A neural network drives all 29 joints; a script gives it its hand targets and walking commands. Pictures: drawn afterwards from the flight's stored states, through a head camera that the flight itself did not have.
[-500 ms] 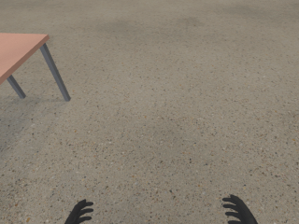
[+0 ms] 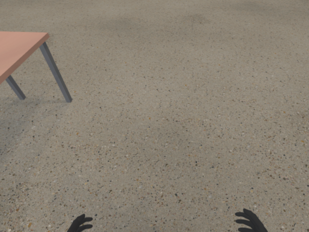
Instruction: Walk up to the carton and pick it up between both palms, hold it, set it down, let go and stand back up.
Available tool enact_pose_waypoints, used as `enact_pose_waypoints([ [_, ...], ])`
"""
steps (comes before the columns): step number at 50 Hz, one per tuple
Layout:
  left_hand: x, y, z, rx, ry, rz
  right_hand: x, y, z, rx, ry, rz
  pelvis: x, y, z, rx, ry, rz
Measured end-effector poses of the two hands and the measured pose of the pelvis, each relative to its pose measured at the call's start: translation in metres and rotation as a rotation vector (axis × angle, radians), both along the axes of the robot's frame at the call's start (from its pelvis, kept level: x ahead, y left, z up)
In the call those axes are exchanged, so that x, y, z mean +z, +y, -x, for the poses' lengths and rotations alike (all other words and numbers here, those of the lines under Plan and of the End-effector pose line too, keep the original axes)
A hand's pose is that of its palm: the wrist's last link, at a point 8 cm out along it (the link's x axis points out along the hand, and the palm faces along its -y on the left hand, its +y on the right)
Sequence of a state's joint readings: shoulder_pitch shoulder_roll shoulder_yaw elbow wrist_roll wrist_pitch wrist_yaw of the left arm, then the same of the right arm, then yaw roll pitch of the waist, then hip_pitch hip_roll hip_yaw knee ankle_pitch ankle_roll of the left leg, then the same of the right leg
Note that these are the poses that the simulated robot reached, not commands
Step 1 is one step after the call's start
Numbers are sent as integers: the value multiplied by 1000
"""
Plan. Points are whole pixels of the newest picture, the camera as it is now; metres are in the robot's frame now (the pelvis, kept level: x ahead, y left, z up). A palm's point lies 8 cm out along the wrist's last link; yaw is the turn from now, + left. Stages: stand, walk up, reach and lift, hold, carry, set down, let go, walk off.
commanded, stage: stand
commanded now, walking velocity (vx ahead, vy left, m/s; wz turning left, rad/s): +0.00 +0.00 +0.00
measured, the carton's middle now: out of the picture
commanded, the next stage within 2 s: none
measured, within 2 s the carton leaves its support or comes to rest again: neither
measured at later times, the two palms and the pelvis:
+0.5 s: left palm out of the picture +0.12 +0.24 -0.09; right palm out of the picture +0.12 -0.24 -0.08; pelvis -0.01 +0.00 +0.00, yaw +0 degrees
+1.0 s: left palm out of the picture +0.10 +0.25 -0.09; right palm out of the picture +0.10 -0.24 -0.09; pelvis -0.01 +0.01 +0.01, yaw -1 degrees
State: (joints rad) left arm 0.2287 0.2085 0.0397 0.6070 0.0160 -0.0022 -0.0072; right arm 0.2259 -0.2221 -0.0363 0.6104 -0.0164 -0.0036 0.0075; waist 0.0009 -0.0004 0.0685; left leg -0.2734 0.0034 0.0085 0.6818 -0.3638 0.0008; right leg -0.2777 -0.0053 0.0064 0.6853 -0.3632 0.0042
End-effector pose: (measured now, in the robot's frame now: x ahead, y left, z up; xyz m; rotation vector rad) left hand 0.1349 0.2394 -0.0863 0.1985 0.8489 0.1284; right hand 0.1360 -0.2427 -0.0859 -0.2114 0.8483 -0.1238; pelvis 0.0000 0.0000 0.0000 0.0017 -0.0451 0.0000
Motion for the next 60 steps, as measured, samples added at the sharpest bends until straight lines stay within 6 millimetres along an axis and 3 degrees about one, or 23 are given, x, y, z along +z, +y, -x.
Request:
enact_pose_waypoints([
  [60,-3,8,34,-13,70,-3,-2,-1,46,-37,64,6,6,7,16,-28,-6,-1],
])
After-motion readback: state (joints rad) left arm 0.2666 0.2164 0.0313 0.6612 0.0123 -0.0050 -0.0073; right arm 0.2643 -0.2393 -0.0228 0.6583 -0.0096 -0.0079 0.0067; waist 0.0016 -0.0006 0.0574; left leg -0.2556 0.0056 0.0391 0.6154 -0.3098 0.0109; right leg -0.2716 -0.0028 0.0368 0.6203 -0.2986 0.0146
